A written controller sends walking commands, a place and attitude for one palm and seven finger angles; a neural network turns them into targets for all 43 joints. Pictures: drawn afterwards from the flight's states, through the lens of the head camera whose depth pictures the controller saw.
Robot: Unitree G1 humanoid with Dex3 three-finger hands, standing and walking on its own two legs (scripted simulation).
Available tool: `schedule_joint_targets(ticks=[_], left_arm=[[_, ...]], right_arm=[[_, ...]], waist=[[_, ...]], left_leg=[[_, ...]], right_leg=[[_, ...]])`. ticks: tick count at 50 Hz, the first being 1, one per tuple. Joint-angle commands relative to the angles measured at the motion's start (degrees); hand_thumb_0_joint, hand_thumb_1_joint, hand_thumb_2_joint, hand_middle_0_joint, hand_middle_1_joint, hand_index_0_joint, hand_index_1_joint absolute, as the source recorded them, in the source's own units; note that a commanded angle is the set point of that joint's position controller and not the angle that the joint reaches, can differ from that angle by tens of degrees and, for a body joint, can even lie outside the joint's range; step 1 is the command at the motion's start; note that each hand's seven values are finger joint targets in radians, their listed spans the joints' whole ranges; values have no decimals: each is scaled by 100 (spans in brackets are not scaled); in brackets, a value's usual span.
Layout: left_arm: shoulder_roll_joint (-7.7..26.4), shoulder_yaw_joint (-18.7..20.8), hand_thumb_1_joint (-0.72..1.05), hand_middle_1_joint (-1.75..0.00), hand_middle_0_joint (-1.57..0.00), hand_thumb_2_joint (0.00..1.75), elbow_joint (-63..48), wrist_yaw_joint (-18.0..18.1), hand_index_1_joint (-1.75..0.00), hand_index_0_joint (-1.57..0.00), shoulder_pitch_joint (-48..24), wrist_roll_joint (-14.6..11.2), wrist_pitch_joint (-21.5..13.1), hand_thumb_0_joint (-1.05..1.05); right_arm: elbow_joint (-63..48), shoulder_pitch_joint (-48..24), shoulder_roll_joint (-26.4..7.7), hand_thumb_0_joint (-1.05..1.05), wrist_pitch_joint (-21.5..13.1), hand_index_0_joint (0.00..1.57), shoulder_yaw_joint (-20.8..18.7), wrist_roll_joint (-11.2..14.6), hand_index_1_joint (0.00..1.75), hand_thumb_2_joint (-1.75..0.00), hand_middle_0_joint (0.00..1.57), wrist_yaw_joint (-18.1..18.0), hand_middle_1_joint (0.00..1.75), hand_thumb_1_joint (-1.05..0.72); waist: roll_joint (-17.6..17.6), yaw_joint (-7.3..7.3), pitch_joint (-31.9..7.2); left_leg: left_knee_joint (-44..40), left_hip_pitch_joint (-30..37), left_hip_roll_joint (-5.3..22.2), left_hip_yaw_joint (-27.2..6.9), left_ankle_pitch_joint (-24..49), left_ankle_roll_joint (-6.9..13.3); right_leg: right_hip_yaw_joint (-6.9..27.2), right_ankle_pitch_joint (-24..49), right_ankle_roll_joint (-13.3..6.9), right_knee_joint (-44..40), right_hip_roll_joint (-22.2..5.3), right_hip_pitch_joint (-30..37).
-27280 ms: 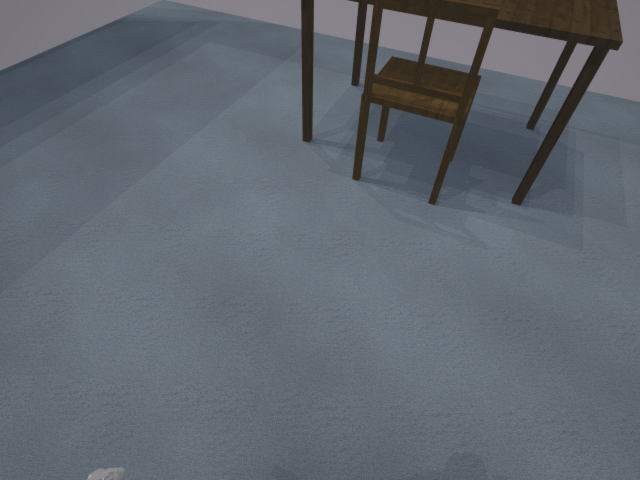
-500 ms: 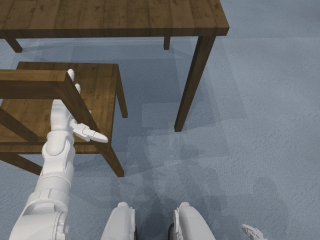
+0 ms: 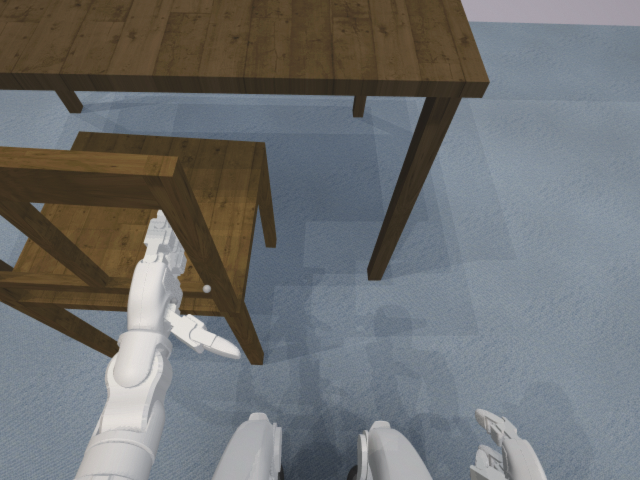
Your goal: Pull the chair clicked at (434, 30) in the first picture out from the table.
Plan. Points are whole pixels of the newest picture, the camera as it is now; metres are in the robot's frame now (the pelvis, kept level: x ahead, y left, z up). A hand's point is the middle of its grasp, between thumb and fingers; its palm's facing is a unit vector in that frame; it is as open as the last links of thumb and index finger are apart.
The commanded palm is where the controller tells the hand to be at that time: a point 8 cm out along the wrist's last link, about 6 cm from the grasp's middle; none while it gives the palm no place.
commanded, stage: draw the fingers out of the gap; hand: left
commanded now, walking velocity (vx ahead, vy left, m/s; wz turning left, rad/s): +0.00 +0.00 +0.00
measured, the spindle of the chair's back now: (58, 245) +0.40 +0.36 -0.01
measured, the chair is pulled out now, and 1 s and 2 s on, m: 0.06 0.06 0.06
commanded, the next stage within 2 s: aim the fingers beside a spindle in 0.30 s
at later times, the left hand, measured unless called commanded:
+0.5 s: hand (202, 348) +0.27 +0.14 +0.01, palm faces +0.01 -1.00 -0.01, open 17.5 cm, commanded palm +0.25 +0.20 +0.02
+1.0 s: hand (196, 331) +0.28 +0.15 +0.01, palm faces +0.03 -1.00 -0.04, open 17.0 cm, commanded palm +0.27 +0.21 +0.02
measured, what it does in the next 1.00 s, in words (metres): stands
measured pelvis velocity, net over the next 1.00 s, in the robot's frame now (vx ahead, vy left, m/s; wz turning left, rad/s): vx -0.01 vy -0.02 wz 0.02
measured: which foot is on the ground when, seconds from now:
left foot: down 0.00-1.00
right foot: down 0.00-1.00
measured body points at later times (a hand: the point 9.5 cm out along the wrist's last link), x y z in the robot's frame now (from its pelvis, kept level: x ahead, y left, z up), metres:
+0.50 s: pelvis -0.01 -0.01 -0.01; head +0.10 +0.00 +0.43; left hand +0.26 +0.20 +0.01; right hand +0.18 -0.24 -0.11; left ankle +0.02 +0.10 -0.63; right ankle +0.01 -0.11 -0.63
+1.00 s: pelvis -0.01 -0.02 -0.01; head +0.09 -0.01 +0.42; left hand +0.28 +0.21 +0.02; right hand +0.16 -0.26 -0.12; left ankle +0.02 +0.10 -0.63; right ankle +0.00 -0.11 -0.63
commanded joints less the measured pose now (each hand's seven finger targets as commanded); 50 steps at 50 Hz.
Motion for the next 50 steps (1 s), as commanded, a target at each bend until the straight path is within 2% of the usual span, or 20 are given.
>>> schedule_joint_targets(ticks=[1,6,9,11,12,13,16,20,21,22,24,25,30,34,36,40,41,45,48,50], left_arm=[[622,133,-55,0,0,20,-1548,-34,0,0,-953,-28,-337,0],[539,76,-55,0,0,20,-1783,-77,0,0,-178,-83,-168,0],[517,65,-55,0,0,20,-1928,-111,0,0,-72,-98,-155,0],[542,28,-55,0,0,20,-2175,-128,0,0,13,-94,-188,0],[423,-81,-55,0,0,20,-2178,-157,0,0,121,-99,-186,0],[539,37,-55,0,0,20,-2237,-157,0,0,202,-120,-197,0],[440,-141,-55,0,0,20,-2565,-192,0,0,476,-128,-208,0],[446,-123,-55,0,0,20,-2818,-184,0,0,1102,-166,-147,0],[522,-67,-55,0,0,20,-2767,-177,0,0,1230,-154,-114,0],[443,-8,-55,0,0,20,-3036,-74,0,0,810,-199,-319,0],[525,87,-54,-1,-1,21,-2882,49,-1,-1,706,-124,-491,0],[509,35,-54,-1,-1,22,-2916,66,-1,-1,672,-90,-540,0],[501,-116,-53,-3,-2,24,-2851,-93,-3,-2,612,-80,-322,0],[702,174,-52,-4,-3,25,-2931,-160,-4,-3,847,-214,-102,0],[706,226,-52,-5,-4,26,-2866,-122,-5,-4,850,-254,-56,0],[696,268,-51,-6,-5,28,-2681,-92,-6,-5,604,-227,-123,0],[796,350,-51,-6,-5,28,-2665,-96,-6,-5,552,-244,-163,0],[731,305,-50,-8,-6,30,-2584,-197,-8,-6,586,-257,-226,0],[745,263,-50,-8,-6,30,-2418,-267,-8,-6,344,-271,-196,0],[823,374,-50,-8,-6,30,-2467,-288,-8,-6,325,-304,-210,0]], right_arm=[[-704,140,-841,0,-254,20,-342,6,30,-90,20,-97,30,-90],[-878,20,-787,0,-263,20,-315,30,30,-90,20,-103,30,-90],[-919,-57,-767,0,-277,20,-307,35,30,-90,20,-117,30,-90],[-950,-86,-759,0,-322,20,-305,30,30,-90,20,-133,30,-90],[-958,-112,-737,0,-338,20,-289,26,30,-90,20,-124,30,-90],[-954,-98,-755,0,-355,20,-300,26,30,-90,20,-138,30,-90],[-1033,-154,-741,0,-428,20,-297,34,30,-90,20,-148,30,-90],[-1114,-183,-714,0,-482,20,-295,36,30,-90,20,-146,30,-90],[-1123,-161,-730,0,-487,20,-292,39,30,-90,20,-156,30,-90],[-1071,-231,-685,0,-533,20,-288,4,30,-90,20,-174,30,-90],[-953,-206,-688,0,-591,20,-300,-41,30,-90,20,-183,30,-90],[-950,-232,-693,0,-611,20,-301,-50,30,-90,20,-177,30,-90],[-989,-195,-741,0,-605,20,-289,-9,30,-90,20,-189,30,-90],[-1032,-160,-730,0,-581,20,-285,30,30,-90,20,-227,30,-90],[-1013,-155,-716,0,-586,20,-276,36,30,-90,20,-239,30,-90],[-950,-147,-704,0,-604,20,-270,23,30,-90,20,-238,30,-90],[-929,-130,-715,0,-615,20,-263,18,30,-90,20,-244,30,-90],[-910,-116,-717,0,-640,20,-279,26,30,-90,20,-237,30,-90],[-856,-97,-757,0,-641,20,-272,30,30,-90,20,-248,30,-90],[-862,-110,-756,0,-657,20,-283,29,30,-90,20,-265,30,-90]], waist=[[266,0,-2230],[109,87,-2088],[-66,45,-1934],[164,58,-1963],[157,46,-1916],[38,58,-1928],[231,68,-1944],[97,141,-1927],[2,106,-1830],[-19,79,-1769],[1,69,-1782],[201,90,-1852],[166,61,-1987],[86,179,-2162],[-29,146,-2106],[-117,69,-1871],[0,90,-1829],[73,118,-1938],[-2,24,-1814],[140,104,-1963]], left_leg=[[-816,1910,-88,-315,2032,-53],[-823,1710,-127,-283,1972,-32],[-764,1488,-152,-236,1680,-6],[-725,1541,-154,-256,1690,-2],[-722,1542,-169,-242,1632,-1],[-706,1504,-155,-262,1650,0],[-685,1519,-165,-286,1646,9],[-658,1376,-188,-253,1574,14],[-640,1257,-180,-275,1519,21],[-506,1137,-183,-286,1472,18],[-415,1032,-184,-293,1333,1],[-395,1079,-187,-286,1334,-2],[-419,1082,-191,-274,1263,23],[-481,1077,-191,-243,1437,30],[-449,985,-187,-246,1433,46],[-411,803,-189,-199,1170,39],[-411,772,-189,-218,1169,39],[-448,913,-195,-185,1296,30],[-439,879,-183,-207,1233,45],[-444,905,-195,-182,1268,44]], right_leg=[[103,1824,-78,-733,145,901],[102,1890,-79,-744,161,1116],[140,1773,-44,-795,155,1141],[146,1708,-73,-752,154,1029],[148,1677,-62,-781,146,1017],[142,1698,-62,-757,156,1047],[142,1626,-83,-723,151,972],[158,1633,-61,-728,144,1096],[153,1571,-70,-721,157,1073],[149,1529,-47,-632,150,871],[167,1341,-55,-561,156,734],[173,1300,-69,-524,152,640],[212,1280,-63,-589,146,764],[253,1531,-46,-646,141,1142],[272,1535,-31,-670,157,1154],[318,1290,6,-743,138,1078],[332,1244,-22,-739,152,1039],[323,1428,-24,-723,136,1127],[312,1359,-12,-753,143,1011],[351,1379,-18,-751,129,1109]])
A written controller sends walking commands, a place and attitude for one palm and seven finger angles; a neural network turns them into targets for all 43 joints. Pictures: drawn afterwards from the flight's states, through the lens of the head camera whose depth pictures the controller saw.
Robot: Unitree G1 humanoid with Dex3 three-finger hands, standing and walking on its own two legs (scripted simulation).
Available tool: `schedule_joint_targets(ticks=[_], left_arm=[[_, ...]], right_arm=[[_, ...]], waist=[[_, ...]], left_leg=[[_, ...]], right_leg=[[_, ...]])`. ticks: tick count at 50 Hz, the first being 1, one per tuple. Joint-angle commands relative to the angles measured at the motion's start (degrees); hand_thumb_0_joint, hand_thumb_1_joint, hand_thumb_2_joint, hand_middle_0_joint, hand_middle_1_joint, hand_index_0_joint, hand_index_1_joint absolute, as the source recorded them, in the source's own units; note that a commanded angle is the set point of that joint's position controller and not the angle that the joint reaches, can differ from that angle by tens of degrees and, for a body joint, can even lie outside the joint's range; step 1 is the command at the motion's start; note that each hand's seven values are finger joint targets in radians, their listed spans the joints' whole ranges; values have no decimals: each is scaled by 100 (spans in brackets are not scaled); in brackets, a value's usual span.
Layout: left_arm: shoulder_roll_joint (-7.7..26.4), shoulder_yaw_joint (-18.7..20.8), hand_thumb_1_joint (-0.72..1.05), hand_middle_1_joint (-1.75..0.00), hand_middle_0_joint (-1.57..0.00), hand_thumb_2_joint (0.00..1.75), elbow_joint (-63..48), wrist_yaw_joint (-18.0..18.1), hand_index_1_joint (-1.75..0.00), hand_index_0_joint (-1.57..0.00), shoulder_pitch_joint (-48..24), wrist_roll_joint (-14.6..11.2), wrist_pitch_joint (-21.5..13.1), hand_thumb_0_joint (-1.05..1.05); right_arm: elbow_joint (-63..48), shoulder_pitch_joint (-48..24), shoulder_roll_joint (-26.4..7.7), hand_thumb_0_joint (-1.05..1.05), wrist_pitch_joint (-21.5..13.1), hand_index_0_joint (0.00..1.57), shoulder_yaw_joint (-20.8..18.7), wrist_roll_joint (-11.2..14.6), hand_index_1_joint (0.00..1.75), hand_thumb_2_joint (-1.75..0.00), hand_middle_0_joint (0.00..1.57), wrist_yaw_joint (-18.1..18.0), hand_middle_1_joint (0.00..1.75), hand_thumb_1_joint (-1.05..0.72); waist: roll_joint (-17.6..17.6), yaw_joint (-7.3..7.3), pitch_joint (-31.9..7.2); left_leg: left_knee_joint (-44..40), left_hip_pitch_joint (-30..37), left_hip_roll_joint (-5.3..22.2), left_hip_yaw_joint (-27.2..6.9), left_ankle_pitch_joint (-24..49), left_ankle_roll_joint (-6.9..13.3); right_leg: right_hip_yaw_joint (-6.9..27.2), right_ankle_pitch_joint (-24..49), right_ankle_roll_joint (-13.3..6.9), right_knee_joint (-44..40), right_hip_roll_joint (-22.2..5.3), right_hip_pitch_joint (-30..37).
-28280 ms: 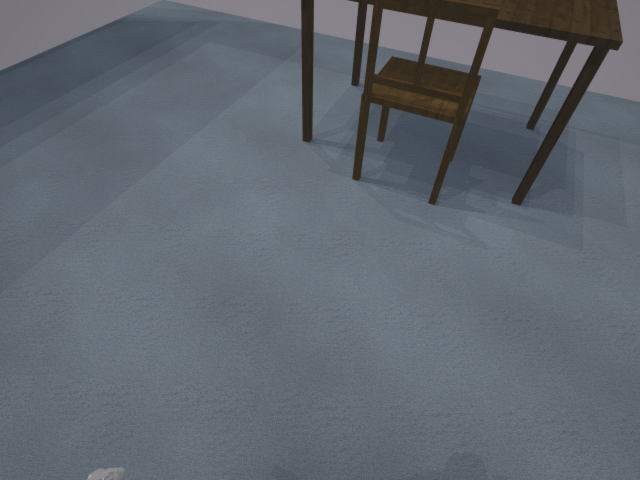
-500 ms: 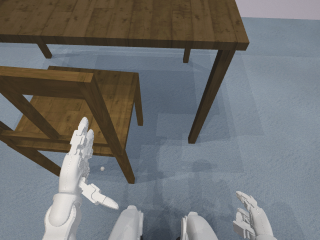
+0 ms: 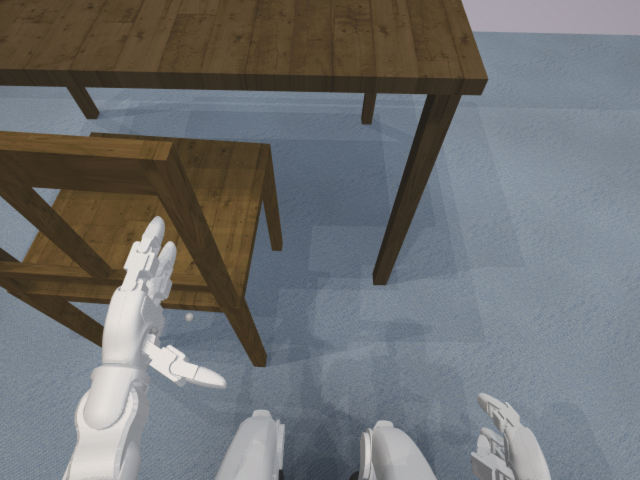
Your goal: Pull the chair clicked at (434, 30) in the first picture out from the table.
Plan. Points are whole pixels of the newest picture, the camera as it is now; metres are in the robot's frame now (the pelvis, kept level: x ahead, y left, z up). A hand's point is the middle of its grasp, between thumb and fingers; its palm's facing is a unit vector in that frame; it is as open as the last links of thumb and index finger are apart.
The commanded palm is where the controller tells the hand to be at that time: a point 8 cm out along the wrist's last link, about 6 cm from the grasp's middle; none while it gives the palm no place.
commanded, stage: aim the fingers beside a spindle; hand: left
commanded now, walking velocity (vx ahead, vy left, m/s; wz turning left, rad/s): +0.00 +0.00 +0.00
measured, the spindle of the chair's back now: (61, 234) +0.42 +0.37 +0.00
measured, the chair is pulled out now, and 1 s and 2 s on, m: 0.06 0.06 0.06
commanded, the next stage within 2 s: push the fingers through the gap in 1.42 s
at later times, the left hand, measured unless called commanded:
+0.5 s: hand (179, 298) +0.32 +0.18 +0.03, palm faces +0.02 -1.00 -0.03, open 16.9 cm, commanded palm +0.30 +0.24 +0.03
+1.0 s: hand (172, 291) +0.33 +0.19 +0.03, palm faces +0.01 -1.00 -0.02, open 16.9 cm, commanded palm +0.31 +0.24 +0.03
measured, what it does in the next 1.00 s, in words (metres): stands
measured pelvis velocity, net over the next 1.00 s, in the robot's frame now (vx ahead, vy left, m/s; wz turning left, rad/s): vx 0.01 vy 0.02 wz -0.01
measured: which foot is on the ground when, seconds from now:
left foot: down 0.00-1.00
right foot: down 0.00-1.00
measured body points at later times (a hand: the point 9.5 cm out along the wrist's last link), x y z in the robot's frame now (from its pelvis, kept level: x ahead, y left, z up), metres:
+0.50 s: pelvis +0.00 +0.01 +0.00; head +0.11 +0.02 +0.44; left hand +0.31 +0.24 +0.03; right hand +0.17 -0.24 -0.10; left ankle +0.03 +0.12 -0.62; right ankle +0.01 -0.10 -0.62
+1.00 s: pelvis +0.01 +0.02 +0.01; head +0.11 +0.03 +0.45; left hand +0.32 +0.24 +0.04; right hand +0.16 -0.23 -0.10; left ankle +0.03 +0.12 -0.62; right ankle +0.01 -0.10 -0.62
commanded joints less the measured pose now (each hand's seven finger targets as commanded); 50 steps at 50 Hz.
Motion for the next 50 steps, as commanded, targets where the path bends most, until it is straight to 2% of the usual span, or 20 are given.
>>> schedule_joint_targets(ticks=[1,2,3,5,11,14,18,19,23,26,27,29,31,35,36,38,39,44,45,50], left_arm=[[803,484,-50,-8,-6,30,-1179,-54,-8,-6,-852,-93,-404,0],[683,411,-50,-8,-6,30,-1061,-74,-8,-6,-796,-96,-382,0],[802,525,-50,-8,-6,30,-1052,-69,-8,-6,-973,-107,-393,0],[766,490,-50,-8,-6,30,-1042,-70,-8,-6,-1019,-94,-401,0],[754,438,-50,-8,-6,30,-1004,-116,-8,-6,-1062,-94,-387,0],[769,503,-50,-8,-6,30,-926,-103,-8,-6,-1152,-108,-353,0],[876,645,-50,-8,-6,30,-760,-110,-8,-6,-1226,-93,-359,0],[757,535,-50,-8,-6,30,-785,-122,-8,-6,-1324,-101,-368,0],[811,550,-50,-8,-6,30,-865,-125,-8,-6,-1407,-92,-408,0],[834,549,-50,-8,-6,30,-667,-153,-8,-6,-1523,-102,-378,0],[839,579,-50,-8,-6,30,-705,-165,-8,-6,-1515,-101,-384,0],[816,571,-50,-8,-6,30,-690,-172,-8,-6,-1392,-105,-368,0],[810,543,-50,-8,-6,30,-640,-159,-8,-6,-1490,-105,-346,0],[697,429,-50,-8,-6,30,-788,-131,-8,-6,-1493,-85,-366,0],[841,584,-50,-8,-6,30,-728,-104,-8,-6,-1413,-92,-359,0],[812,543,-50,-8,-6,30,-665,-93,-8,-6,-1671,-59,-370,0],[961,736,-50,-8,-6,30,-634,-74,-8,-6,-1607,-68,-384,0],[824,604,-50,-8,-6,30,-569,-138,-8,-6,-1614,-92,-428,0],[858,641,-50,-8,-6,30,-643,-151,-8,-6,-1540,-105,-438,0],[635,344,-50,-8,-6,30,-682,-173,-8,-6,-1560,-72,-411,0]], right_arm=[[-737,-42,-740,0,-310,20,-329,7,30,-90,20,-90,30,-90],[-729,-71,-725,0,-306,20,-323,5,30,-90,20,-86,30,-90],[-697,-53,-743,0,-302,20,-327,11,30,-90,20,-97,30,-90],[-687,-62,-731,0,-310,20,-326,9,30,-90,20,-96,30,-90],[-672,-13,-769,0,-316,20,-334,7,30,-90,20,-90,30,-90],[-638,5,-764,0,-290,20,-342,7,30,-90,20,-79,30,-90],[-611,0,-777,0,-271,20,-342,7,30,-90,20,-86,30,-90],[-625,4,-759,0,-271,20,-329,-1,30,-90,20,-82,30,-90],[-595,23,-774,0,-277,20,-339,-6,30,-90,20,-88,30,-90],[-564,49,-799,0,-274,20,-334,5,30,-90,20,-106,30,-90],[-564,25,-789,0,-269,20,-329,-5,30,-90,20,-97,30,-90],[-590,23,-786,0,-258,20,-335,1,30,-90,20,-86,30,-90],[-571,50,-806,0,-252,20,-339,2,30,-90,20,-89,30,-90],[-583,54,-793,0,-237,20,-350,-4,30,-90,20,-59,30,-90],[-593,84,-802,0,-233,20,-354,-7,30,-90,20,-65,30,-90],[-549,80,-807,0,-204,20,-349,-11,30,-90,20,-66,30,-90],[-545,80,-800,0,-196,20,-353,-12,30,-90,20,-69,30,-90],[-560,46,-796,0,-187,20,-343,-4,30,-90,20,-67,30,-90],[-570,46,-801,0,-197,20,-356,1,30,-90,20,-67,30,-90],[-573,67,-815,0,-199,20,-357,2,30,-90,20,-54,30,-90]], waist=[[26,-1,-1899],[-10,-15,-1856],[-78,-38,-1830],[102,-8,-1865],[152,-24,-1976],[-51,-43,-2008],[20,-29,-1911],[7,-51,-1887],[210,-30,-2077],[-3,-111,-1922],[194,-33,-2042],[162,-9,-2045],[120,-64,-1995],[178,-46,-2127],[113,-14,-2100],[43,-98,-2010],[127,-8,-2060],[118,-58,-1974],[168,-16,-2064],[222,-83,-1986]], left_leg=[[-855,1183,-212,-2,1442,208],[-853,1186,-221,26,1437,204],[-847,1147,-208,19,1425,203],[-865,1197,-211,31,1444,196],[-928,1400,-192,-23,1662,191],[-907,1390,-189,-4,1693,195],[-932,1382,-187,-5,1636,178],[-942,1391,-197,-9,1641,183],[-970,1656,-172,-38,1862,164],[-968,1500,-168,-67,1692,183],[-982,1563,-181,-43,1720,167],[-1027,1644,-175,-44,1821,159],[-1038,1692,-150,-102,1846,157],[-1066,1884,-147,-100,2031,138],[-1062,1824,-142,-113,2070,144],[-1034,1743,-150,-92,1960,146],[-1050,1702,-159,-70,1914,136],[-1101,1751,-156,-72,1847,135],[-1108,1804,-147,-62,1864,132],[-1134,1964,-125,-138,1936,116]], right_leg=[[518,1619,140,-1155,106,1363],[525,1665,159,-1172,97,1373],[522,1657,169,-1168,100,1366],[521,1653,159,-1165,87,1350],[433,1812,133,-1099,111,1305],[450,1923,171,-1126,108,1383],[433,1824,155,-1127,113,1271],[416,1837,159,-1124,112,1297],[383,1942,136,-1082,112,1212],[384,1793,142,-1140,132,1187],[391,1814,138,-1112,118,1233],[370,1887,133,-1124,116,1262],[330,1829,122,-1110,139,1117],[308,1958,128,-1101,123,1158],[306,1987,111,-1090,139,1202],[317,1968,144,-1102,126,1155],[338,1929,134,-1101,126,1230],[328,1852,133,-1156,135,1186],[328,1845,128,-1151,133,1203],[261,1772,113,-1127,135,986]])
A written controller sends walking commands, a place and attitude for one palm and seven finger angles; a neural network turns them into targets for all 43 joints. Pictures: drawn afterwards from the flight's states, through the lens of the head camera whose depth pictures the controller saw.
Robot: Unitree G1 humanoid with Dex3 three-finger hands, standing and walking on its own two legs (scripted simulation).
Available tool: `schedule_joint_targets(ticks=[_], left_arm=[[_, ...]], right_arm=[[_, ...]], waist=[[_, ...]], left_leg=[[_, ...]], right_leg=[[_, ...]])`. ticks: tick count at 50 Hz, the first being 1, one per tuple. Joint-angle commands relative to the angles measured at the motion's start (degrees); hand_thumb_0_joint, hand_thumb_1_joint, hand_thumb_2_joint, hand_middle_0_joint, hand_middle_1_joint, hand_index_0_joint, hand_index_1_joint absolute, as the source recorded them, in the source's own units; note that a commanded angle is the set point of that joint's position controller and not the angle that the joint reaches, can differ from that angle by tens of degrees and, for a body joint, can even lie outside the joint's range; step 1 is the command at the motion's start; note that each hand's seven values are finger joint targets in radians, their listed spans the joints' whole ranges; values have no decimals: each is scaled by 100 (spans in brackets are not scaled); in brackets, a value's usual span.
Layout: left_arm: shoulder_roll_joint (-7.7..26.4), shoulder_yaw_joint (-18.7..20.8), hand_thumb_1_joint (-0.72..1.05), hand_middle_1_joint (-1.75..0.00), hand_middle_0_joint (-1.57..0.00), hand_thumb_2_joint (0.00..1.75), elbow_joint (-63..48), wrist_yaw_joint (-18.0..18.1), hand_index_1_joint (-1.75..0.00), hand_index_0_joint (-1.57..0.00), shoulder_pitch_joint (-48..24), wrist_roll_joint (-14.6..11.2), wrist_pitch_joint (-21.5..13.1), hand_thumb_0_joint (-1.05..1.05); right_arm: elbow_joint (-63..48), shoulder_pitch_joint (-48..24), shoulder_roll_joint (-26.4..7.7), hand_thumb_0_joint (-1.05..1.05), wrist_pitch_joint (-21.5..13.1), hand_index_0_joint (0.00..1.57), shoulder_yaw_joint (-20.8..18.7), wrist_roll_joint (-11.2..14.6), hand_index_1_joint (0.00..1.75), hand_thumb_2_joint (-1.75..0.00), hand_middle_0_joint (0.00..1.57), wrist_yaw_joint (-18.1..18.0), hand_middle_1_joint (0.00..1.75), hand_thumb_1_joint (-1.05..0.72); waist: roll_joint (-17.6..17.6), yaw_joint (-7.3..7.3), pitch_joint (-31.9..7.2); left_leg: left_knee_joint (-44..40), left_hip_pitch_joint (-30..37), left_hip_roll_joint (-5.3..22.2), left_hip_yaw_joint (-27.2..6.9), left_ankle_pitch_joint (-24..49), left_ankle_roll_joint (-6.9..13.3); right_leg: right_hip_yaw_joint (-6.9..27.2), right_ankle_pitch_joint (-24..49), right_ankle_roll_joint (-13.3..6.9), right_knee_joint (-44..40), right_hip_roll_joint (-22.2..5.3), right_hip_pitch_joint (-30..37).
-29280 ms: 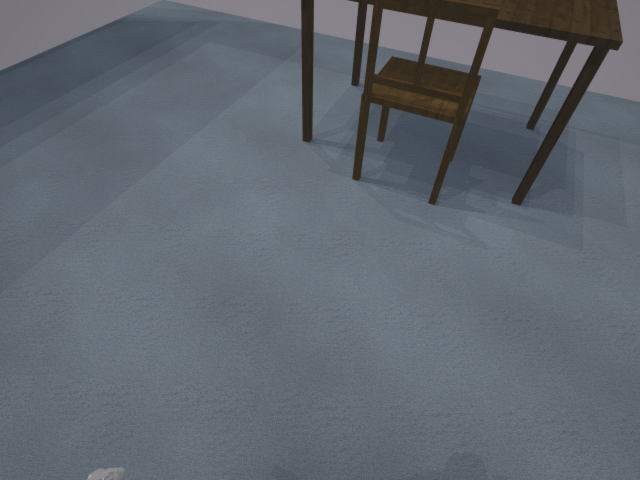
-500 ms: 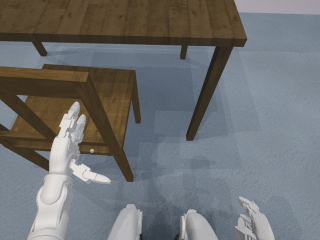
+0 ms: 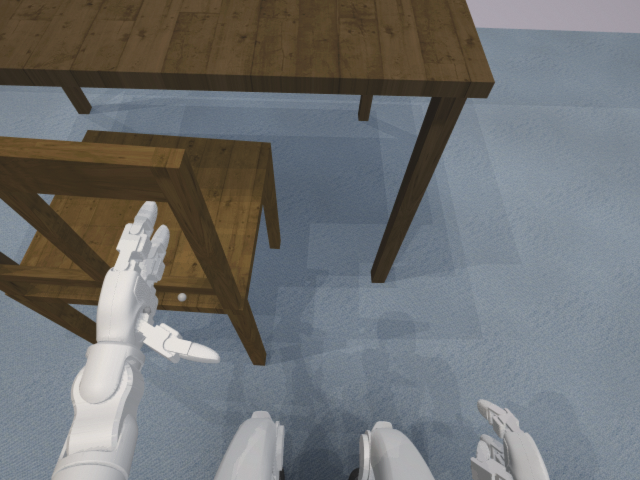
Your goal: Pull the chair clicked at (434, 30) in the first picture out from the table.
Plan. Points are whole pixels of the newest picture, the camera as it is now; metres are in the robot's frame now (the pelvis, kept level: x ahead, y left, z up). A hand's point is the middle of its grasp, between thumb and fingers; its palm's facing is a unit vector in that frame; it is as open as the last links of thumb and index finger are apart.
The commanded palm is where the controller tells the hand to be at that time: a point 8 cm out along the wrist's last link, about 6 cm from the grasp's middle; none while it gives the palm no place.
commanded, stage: aim the fingers beside a spindle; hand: left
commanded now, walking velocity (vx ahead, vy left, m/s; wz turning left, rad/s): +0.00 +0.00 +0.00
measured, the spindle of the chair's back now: (64, 238) +0.41 +0.36 +0.00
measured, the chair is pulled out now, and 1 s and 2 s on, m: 0.06 0.06 0.05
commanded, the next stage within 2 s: push the fingers through the gap in 0.42 s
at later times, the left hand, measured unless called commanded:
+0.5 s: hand (185, 292) +0.33 +0.18 +0.02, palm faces +0.02 -1.00 -0.02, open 16.9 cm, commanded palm +0.30 +0.23 +0.02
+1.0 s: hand (189, 260) +0.37 +0.18 +0.02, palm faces +0.03 -1.00 -0.02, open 16.9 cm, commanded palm +0.35 +0.23 +0.02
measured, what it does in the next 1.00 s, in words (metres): stands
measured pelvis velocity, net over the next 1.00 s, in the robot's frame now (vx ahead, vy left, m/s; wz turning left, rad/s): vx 0.00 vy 0.00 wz -0.01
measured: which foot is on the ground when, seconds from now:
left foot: down 0.00-1.00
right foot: down 0.00-1.00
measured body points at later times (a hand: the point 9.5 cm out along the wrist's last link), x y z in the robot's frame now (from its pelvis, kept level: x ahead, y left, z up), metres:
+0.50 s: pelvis +0.00 -0.01 +0.00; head +0.11 +0.01 +0.44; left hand +0.32 +0.23 +0.02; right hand +0.15 -0.25 -0.11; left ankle +0.02 +0.11 -0.63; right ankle +0.01 -0.11 -0.63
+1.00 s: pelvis +0.00 +0.00 +0.00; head +0.12 +0.01 +0.43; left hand +0.36 +0.23 +0.03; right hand +0.13 -0.26 -0.11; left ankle +0.02 +0.11 -0.63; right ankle +0.01 -0.11 -0.63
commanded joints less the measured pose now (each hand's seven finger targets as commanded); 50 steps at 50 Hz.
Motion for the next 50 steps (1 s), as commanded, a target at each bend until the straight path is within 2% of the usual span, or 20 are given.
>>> schedule_joint_targets(ticks=[1,4,7,10,12,17,19,21,22,25,27,31,35,38,41,44,46,47,49,50], left_arm=[[579,124,-50,-8,-6,30,-1316,6,-8,-6,-838,-15,-409,0],[536,96,-50,-8,-6,30,-1275,99,-8,-6,-947,35,-416,0],[775,359,-50,-8,-6,30,-1227,198,-8,-6,-928,91,-456,0],[735,329,-50,-8,-6,30,-1036,194,-8,-6,-1212,100,-471,0],[803,383,-50,-8,-6,30,-1010,147,-8,-6,-1316,85,-490,0],[766,337,-50,-8,-6,30,-946,-64,-8,-6,-1246,-29,-418,0],[734,309,-50,-8,-6,30,-867,-121,-8,-6,-1245,-70,-366,0],[818,391,-50,-8,-6,30,-897,-144,-8,-6,-1194,-110,-358,0],[847,478,-50,-8,-6,30,-878,-146,-8,-6,-1036,-108,-361,0],[788,431,-50,-8,-6,30,-1056,-122,-8,-6,-1001,-110,-394,0],[913,554,-50,-8,-6,30,-1000,-94,-8,-6,-1072,-107,-431,0],[995,570,-50,-8,-6,30,-853,-82,-8,-6,-1751,-66,-516,0],[909,476,-50,-8,-6,30,-704,-170,-8,-6,-1751,-59,-472,0],[929,450,-50,-8,-6,30,-542,-179,-8,-6,-2132,-41,-388,0],[1120,681,-50,-8,-6,30,-352,-138,-8,-6,-2240,-63,-337,0],[1020,614,-50,-8,-6,30,-267,-117,-8,-6,-2339,-28,-359,0],[1156,751,-50,-8,-6,30,-169,-86,-8,-6,-2287,-17,-366,0],[1061,676,-50,-8,-6,30,-46,-84,-8,-6,-2344,12,-362,0],[991,582,-50,-8,-6,30,99,-81,-8,-6,-2632,38,-370,0],[1116,713,-50,-8,-6,30,134,-59,-8,-6,-2669,46,-380,0]], right_arm=[[-698,76,-834,0,-275,20,-358,-9,30,-90,20,-63,30,-90],[-690,47,-822,0,-258,20,-360,-13,30,-90,20,-58,30,-90],[-691,40,-819,0,-239,20,-352,-23,30,-90,20,-62,30,-90],[-669,10,-802,0,-220,20,-330,-22,30,-90,20,-73,30,-90],[-667,1,-803,0,-224,20,-320,-22,30,-90,20,-88,30,-90],[-645,48,-818,0,-240,20,-316,-1,30,-90,20,-109,30,-90],[-622,71,-823,0,-230,20,-318,9,30,-90,20,-102,30,-90],[-635,89,-837,0,-241,20,-322,13,30,-90,20,-106,30,-90],[-640,75,-829,0,-238,20,-332,15,30,-90,20,-97,30,-90],[-662,66,-803,0,-245,20,-343,5,30,-90,20,-81,30,-90],[-611,92,-814,0,-247,20,-346,2,30,-90,20,-89,30,-90],[-524,134,-839,0,-277,20,-333,-19,30,-90,20,-130,30,-90],[-508,155,-843,0,-293,20,-337,-8,30,-90,20,-118,30,-90],[-452,209,-874,0,-274,20,-338,-5,30,-90,20,-126,30,-90],[-444,246,-883,0,-257,20,-332,-6,30,-90,20,-129,30,-90],[-444,271,-853,0,-237,20,-327,-6,30,-90,20,-99,30,-90],[-442,324,-873,0,-218,20,-334,-11,30,-90,20,-83,30,-90],[-441,331,-863,0,-199,20,-326,-13,30,-90,20,-74,30,-90],[-396,356,-871,0,-174,20,-328,-9,30,-90,20,-70,30,-90],[-388,378,-886,0,-165,20,-333,-11,30,-90,20,-68,30,-90]], waist=[[290,0,-2035],[94,-34,-1978],[131,47,-2018],[43,-28,-1903],[206,0,-1986],[207,-25,-2222],[100,-67,-2088],[76,-49,-2104],[106,20,-2165],[183,15,-2194],[94,-19,-2103],[153,-127,-1956],[392,-72,-2163],[261,-154,-2233],[275,-111,-2238],[290,-95,-2297],[258,-71,-2360],[120,-115,-2309],[177,-188,-2138],[176,-143,-2199]], left_leg=[[-947,1854,-95,-271,1953,-21],[-919,1718,-109,-223,1765,-7],[-924,1620,-123,-216,1717,-17],[-879,1425,-143,-164,1414,11],[-865,1418,-156,-143,1387,12],[-824,1548,-139,-131,1730,26],[-831,1501,-133,-127,1718,32],[-828,1433,-133,-142,1726,41],[-840,1453,-138,-125,1757,30],[-843,1519,-139,-103,1849,26],[-823,1490,-122,-119,1861,30],[-746,1288,-131,-133,1582,40],[-803,1580,-126,-128,1796,8],[-779,1593,-102,-171,1864,15],[-771,1496,-111,-151,1809,20],[-810,1599,-112,-132,1943,-1],[-820,1620,-94,-164,2034,-3],[-825,1576,-94,-157,1989,-4],[-816,1511,-94,-134,1837,-3],[-825,1497,-91,-141,1802,-9]], right_leg=[[140,1644,-55,-831,161,844],[173,1586,-17,-859,147,865],[194,1554,-37,-817,147,929],[252,1366,-5,-893,152,919],[288,1345,-16,-895,150,966],[303,1750,-8,-882,152,1146],[295,1789,13,-919,157,1158],[297,1789,2,-906,162,1213],[306,1830,5,-895,156,1258],[297,1914,14,-888,141,1275],[299,1928,12,-883,161,1218],[329,1642,10,-870,157,1035],[304,1777,-8,-872,140,1032],[286,1833,6,-839,145,977],[307,1798,3,-861,155,1031],[303,1915,7,-856,151,1082],[285,1953,-13,-831,171,1097],[281,1941,9,-832,174,1080],[295,1833,20,-883,166,964],[292,1776,11,-869,165,981]])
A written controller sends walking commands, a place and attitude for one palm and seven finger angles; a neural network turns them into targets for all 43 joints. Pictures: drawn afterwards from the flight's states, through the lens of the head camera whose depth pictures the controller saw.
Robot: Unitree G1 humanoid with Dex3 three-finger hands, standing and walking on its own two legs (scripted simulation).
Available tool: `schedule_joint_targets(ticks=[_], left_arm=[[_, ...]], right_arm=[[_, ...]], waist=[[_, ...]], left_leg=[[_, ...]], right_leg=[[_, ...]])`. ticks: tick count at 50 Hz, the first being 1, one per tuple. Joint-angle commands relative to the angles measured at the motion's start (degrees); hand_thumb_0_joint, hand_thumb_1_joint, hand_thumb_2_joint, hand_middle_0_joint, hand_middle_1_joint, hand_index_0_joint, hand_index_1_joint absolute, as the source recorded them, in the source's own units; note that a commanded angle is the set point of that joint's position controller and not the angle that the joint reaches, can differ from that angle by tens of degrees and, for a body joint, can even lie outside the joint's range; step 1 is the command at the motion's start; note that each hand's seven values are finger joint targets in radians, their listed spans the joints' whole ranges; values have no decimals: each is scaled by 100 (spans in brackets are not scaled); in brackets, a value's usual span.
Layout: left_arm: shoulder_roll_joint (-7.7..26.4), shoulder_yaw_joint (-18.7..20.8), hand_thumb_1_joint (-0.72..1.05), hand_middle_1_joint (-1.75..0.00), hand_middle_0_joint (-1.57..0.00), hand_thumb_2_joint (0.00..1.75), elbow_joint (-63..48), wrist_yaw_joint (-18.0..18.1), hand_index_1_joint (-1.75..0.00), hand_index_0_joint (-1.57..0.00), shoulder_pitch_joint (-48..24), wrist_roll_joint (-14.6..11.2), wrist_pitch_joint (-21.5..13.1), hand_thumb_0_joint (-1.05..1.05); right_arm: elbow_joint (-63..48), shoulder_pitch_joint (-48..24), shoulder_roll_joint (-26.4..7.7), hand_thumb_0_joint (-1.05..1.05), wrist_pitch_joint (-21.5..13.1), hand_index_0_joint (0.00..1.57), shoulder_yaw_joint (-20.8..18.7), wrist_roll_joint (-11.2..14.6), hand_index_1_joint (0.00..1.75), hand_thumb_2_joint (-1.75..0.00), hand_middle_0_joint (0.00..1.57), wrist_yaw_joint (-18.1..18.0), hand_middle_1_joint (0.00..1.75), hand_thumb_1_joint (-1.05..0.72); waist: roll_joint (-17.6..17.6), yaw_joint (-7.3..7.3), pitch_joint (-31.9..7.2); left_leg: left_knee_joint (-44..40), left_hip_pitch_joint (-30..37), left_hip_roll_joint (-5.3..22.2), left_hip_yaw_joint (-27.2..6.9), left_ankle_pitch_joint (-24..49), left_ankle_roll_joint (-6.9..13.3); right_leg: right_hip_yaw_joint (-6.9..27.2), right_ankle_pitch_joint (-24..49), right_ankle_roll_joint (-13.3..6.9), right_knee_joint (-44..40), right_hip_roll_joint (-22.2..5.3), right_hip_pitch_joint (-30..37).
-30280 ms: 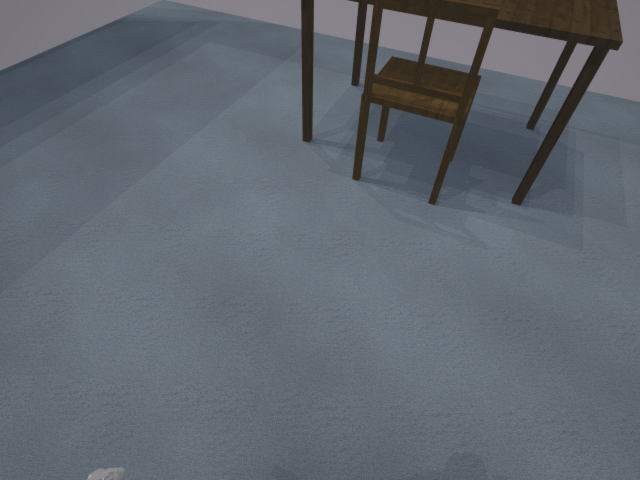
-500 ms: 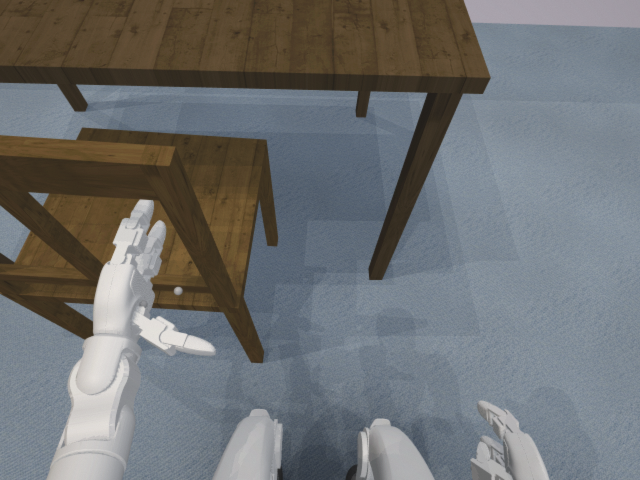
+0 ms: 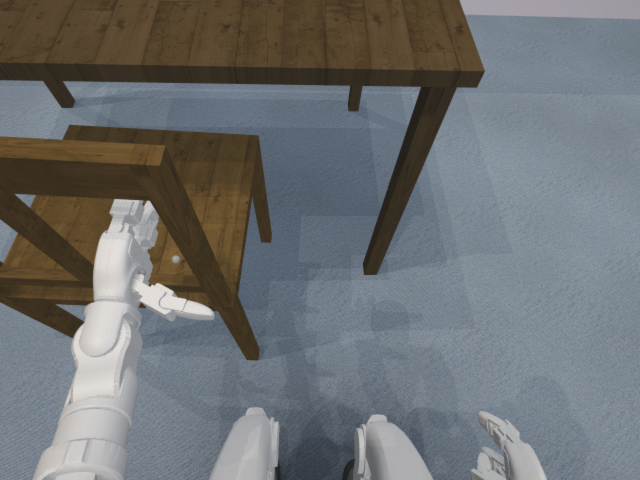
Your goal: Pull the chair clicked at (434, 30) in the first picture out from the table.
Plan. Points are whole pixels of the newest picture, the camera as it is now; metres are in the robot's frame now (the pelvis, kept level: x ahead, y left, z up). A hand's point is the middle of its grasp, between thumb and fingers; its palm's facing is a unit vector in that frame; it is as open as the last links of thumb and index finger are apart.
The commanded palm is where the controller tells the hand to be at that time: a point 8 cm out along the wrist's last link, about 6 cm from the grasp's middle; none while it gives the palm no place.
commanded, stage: push the fingers through the gap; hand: left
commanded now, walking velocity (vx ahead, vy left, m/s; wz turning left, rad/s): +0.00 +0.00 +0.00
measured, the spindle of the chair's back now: (46, 239) +0.40 +0.36 +0.00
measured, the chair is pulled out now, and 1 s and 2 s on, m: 0.06 0.05 0.04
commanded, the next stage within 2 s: hook a spindle and tug to test in 1.12 s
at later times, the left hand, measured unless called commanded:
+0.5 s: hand (187, 220) +0.43 +0.18 +0.02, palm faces +0.05 -1.00 -0.03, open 16.9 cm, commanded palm +0.41 +0.24 +0.02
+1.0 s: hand (179, 210) +0.44 +0.20 +0.02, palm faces +0.06 -1.00 -0.01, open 17.1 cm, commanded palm +0.42 +0.24 +0.02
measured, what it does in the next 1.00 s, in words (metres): stands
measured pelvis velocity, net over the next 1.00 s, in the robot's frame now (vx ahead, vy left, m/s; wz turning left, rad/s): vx -0.01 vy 0.00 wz -0.02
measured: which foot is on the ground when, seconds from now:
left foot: down 0.00-1.00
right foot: down 0.00-1.00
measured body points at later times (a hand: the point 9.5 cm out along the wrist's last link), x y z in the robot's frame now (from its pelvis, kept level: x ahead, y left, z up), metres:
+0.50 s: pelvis +0.00 +0.00 +0.00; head +0.14 +0.02 +0.43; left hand +0.42 +0.24 +0.02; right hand +0.09 -0.26 -0.12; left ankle +0.02 +0.11 -0.63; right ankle +0.01 -0.11 -0.63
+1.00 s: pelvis -0.01 +0.00 +0.00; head +0.13 +0.02 +0.42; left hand +0.43 +0.25 +0.02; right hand +0.06 -0.26 -0.12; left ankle +0.02 +0.11 -0.63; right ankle +0.01 -0.11 -0.63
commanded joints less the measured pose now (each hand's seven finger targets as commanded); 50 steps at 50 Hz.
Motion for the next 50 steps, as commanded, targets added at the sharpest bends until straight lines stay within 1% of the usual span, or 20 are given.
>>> schedule_joint_targets(ticks=[1,4,9,12,14,16,21,25,28,30,32,34,36,39,40,42,44,47,48,50], left_arm=[[942,305,-50,-8,-6,30,-927,39,-8,-6,-1610,15,-420,0],[1036,422,-50,-8,-6,30,-740,65,-8,-6,-1852,38,-465,0],[915,268,-50,-8,-6,30,-636,87,-8,-6,-2093,101,-537,0],[1079,424,-50,-8,-6,30,-226,126,-8,-6,-2334,137,-486,0],[1151,465,-50,-8,-6,30,-64,151,-8,-6,-2601,176,-497,0],[1234,495,-50,-8,-6,30,-106,180,-8,-6,-2958,183,-554,0],[1411,665,-50,-8,-6,30,139,137,-8,-6,-2971,190,-612,0],[1535,766,-50,-8,-6,30,577,44,-8,-6,-3192,213,-556,0],[1718,952,-50,-8,-6,30,684,13,-8,-6,-3417,169,-595,0],[1643,821,-50,-8,-6,30,675,-20,-8,-6,-3892,191,-658,0],[1736,835,-50,-8,-6,30,751,-45,-8,-6,-4185,226,-733,0],[1884,969,-50,-8,-6,30,812,-62,-8,-6,-4134,237,-765,0],[1831,899,-50,-8,-6,30,975,-98,-8,-6,-4313,229,-744,0],[1800,929,-50,-8,-6,30,930,-104,-8,-6,-4080,213,-733,0],[1749,861,-50,-8,-6,30,885,-107,-8,-6,-4197,195,-731,0],[1968,1054,-50,-8,-6,30,866,-79,-8,-6,-4113,209,-742,0],[1816,932,-50,-8,-6,30,696,-78,-8,-6,-3963,207,-771,0],[1812,898,-50,-8,-6,30,899,-74,-8,-6,-3888,255,-745,0],[1643,770,-50,-8,-6,30,999,-85,-8,-6,-3941,241,-724,0],[1787,902,-50,-8,-6,30,1102,-96,-8,-6,-3874,235,-706,0]], right_arm=[[-544,332,-887,0,-188,20,-359,-12,30,-90,20,-63,30,-90],[-491,381,-889,0,-163,20,-361,-19,30,-90,20,-69,30,-90],[-439,484,-893,0,-133,20,-378,-34,30,-90,20,-40,30,-90],[-356,552,-929,0,-78,20,-372,-32,30,-90,20,-40,30,-90],[-363,558,-927,0,-45,20,-358,-34,30,-90,20,-42,30,-90],[-344,608,-945,0,-38,20,-353,-53,30,-90,20,-45,30,-90],[-309,712,-941,0,11,20,-359,-75,30,-90,20,-20,30,-90],[-254,788,-961,0,86,20,-340,-65,30,-90,20,-12,30,-90],[-243,840,-963,0,102,20,-335,-68,30,-90,20,-27,30,-90],[-179,864,-963,0,99,20,-334,-80,30,-90,20,-39,30,-90],[-121,899,-977,0,86,20,-326,-96,30,-90,20,-40,30,-90],[-104,954,-1011,0,102,20,-340,-113,30,-90,20,-48,30,-90],[-94,973,-1002,0,103,20,-325,-115,30,-90,20,-36,30,-90],[-146,951,-1006,0,136,20,-333,-114,30,-90,20,-15,30,-90],[-132,926,-998,0,141,20,-320,-112,30,-90,20,-7,30,-90],[-159,947,-1016,0,158,20,-319,-115,30,-90,20,-2,30,-90],[-189,899,-987,0,162,20,-326,-106,30,-90,20,10,30,-90],[-165,919,-1008,0,176,20,-314,-104,30,-90,20,23,30,-90],[-159,902,-990,0,175,20,-312,-103,30,-90,20,29,30,-90],[-161,935,-1021,0,184,20,-318,-102,30,-90,20,22,30,-90]], waist=[[282,-63,-2196],[240,-67,-2285],[423,-87,-2515],[160,-183,-2325],[242,-182,-2235],[348,-212,-2385],[454,-174,-2722],[266,-255,-2467],[235,-256,-2565],[293,-394,-2527],[527,-427,-2602],[431,-384,-2770],[570,-436,-2645],[620,-327,-2868],[634,-364,-2792],[454,-318,-2837],[660,-291,-2904],[492,-332,-2623],[483,-391,-2502],[382,-360,-2429]], left_leg=[[-816,1634,-134,-162,1770,29],[-806,1658,-128,-150,1812,18],[-833,2017,-102,-180,2123,-13],[-795,1740,-90,-175,1946,12],[-817,1628,-108,-163,1769,13],[-804,1742,-107,-196,1797,19],[-723,1817,-101,-130,2146,19],[-709,1552,-93,-113,2008,38],[-659,1434,-110,-84,1986,60],[-620,1501,-97,-107,1912,70],[-588,1622,-86,-136,1904,59],[-587,1768,-71,-178,2114,50],[-592,1721,-74,-209,2027,48],[-627,1880,-73,-184,2127,32],[-643,1892,-71,-197,2086,37],[-651,1760,-74,-193,2055,54],[-706,1961,-67,-182,2118,27],[-736,1789,-51,-206,1925,31],[-735,1713,-69,-181,1760,42],[-753,1601,-69,-170,1682,55]], right_leg=[[275,1712,22,-885,133,1097],[286,1759,34,-884,123,1111],[250,1886,20,-862,129,1017],[260,1817,49,-877,132,970],[278,1680,48,-889,124,952],[271,1626,28,-874,130,896],[325,2012,39,-838,134,1124],[335,1993,68,-870,139,1121],[388,2038,82,-869,139,1237],[374,1919,93,-869,142,1042],[379,1821,78,-852,147,867],[336,1929,63,-801,157,906],[311,1797,47,-801,156,779],[309,1854,47,-823,153,852],[304,1821,47,-853,161,830],[326,1854,56,-851,172,1003],[308,1852,44,-869,169,949],[285,1682,45,-891,183,853],[301,1561,60,-941,178,800],[306,1529,56,-965,175,873]])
